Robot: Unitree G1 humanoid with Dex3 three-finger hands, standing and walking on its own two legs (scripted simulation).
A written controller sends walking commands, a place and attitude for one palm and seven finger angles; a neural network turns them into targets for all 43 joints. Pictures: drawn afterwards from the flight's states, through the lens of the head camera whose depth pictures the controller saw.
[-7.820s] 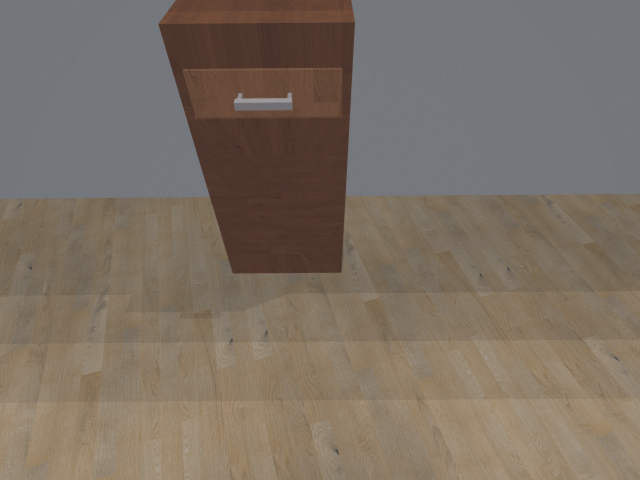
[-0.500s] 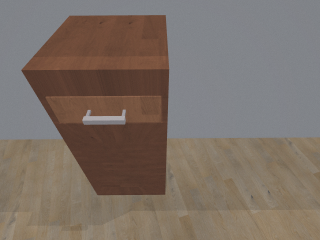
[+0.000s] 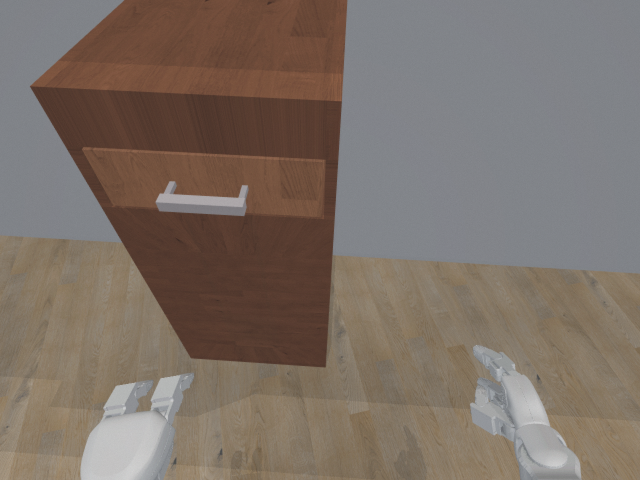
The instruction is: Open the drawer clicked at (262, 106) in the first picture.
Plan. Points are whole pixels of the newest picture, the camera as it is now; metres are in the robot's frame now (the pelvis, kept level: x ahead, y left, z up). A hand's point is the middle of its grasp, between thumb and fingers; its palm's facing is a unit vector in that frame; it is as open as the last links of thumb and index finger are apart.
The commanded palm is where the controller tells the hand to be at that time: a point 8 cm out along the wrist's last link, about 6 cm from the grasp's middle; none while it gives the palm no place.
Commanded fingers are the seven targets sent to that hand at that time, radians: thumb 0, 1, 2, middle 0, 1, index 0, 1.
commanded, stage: raise the hand with hooked fingers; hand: left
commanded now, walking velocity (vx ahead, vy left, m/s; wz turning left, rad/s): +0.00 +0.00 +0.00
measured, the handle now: (204, 196) +0.51 +0.29 +0.02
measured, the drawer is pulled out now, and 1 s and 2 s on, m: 0.00 0.00 0.00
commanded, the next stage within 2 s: move the hooked fingers above the handle in 1.42 s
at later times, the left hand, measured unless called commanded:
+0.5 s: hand (173, 331) +0.25 +0.22 +0.05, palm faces +0.02 -0.10 -0.99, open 11.9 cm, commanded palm +0.24 +0.24 +0.11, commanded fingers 0.00 -0.27 0.40 -0.28 -1.05 -0.28 -1.05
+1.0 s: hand (136, 233) +0.32 +0.27 +0.14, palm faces +0.13 -0.07 -0.99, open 13.8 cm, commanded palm +0.30 +0.27 +0.19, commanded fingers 0.00 -0.50 0.30 -0.30 -1.20 -0.30 -1.20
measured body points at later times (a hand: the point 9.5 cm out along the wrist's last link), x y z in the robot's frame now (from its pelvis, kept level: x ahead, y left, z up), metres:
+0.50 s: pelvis +0.02 -0.01 +0.01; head +0.04 -0.05 +0.46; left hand +0.25 +0.23 +0.10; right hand +0.19 -0.26 -0.10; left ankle +0.00 +0.13 -0.71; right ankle +0.01 -0.08 -0.71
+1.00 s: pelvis +0.01 +0.04 +0.03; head +0.00 +0.00 +0.48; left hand +0.31 +0.27 +0.19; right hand +0.22 -0.16 -0.06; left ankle +0.00 +0.13 -0.71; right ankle +0.01 -0.07 -0.71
